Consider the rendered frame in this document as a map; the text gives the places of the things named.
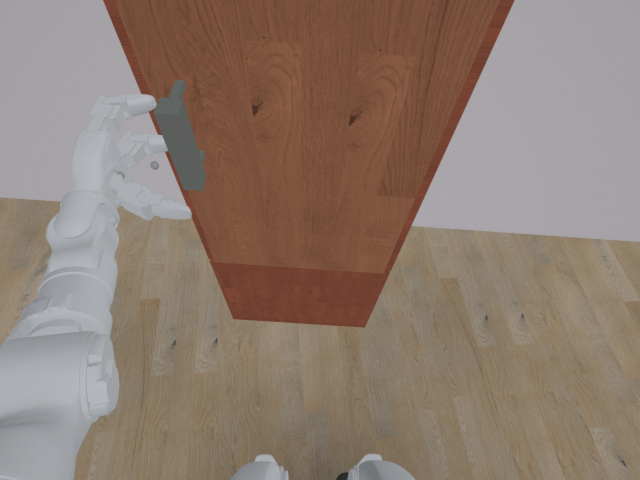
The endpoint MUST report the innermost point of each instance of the robot left hand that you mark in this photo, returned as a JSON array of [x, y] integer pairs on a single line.
[[96, 159]]

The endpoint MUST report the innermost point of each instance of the robot left forearm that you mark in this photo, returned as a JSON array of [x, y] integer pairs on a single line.
[[78, 287]]

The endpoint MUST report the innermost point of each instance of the robot shin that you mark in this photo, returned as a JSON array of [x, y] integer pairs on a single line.
[[370, 457], [265, 457]]

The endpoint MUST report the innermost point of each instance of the handle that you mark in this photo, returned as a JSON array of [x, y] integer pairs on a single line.
[[173, 121]]

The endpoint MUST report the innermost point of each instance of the cupboard door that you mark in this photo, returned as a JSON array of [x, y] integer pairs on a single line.
[[319, 118]]

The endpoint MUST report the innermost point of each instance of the robot left upper arm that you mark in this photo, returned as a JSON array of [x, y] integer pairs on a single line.
[[52, 388]]

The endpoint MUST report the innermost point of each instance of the robot right shin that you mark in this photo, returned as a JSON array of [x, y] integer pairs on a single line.
[[370, 457]]

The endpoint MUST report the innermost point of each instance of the robot left shin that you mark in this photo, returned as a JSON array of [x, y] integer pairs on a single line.
[[265, 457]]

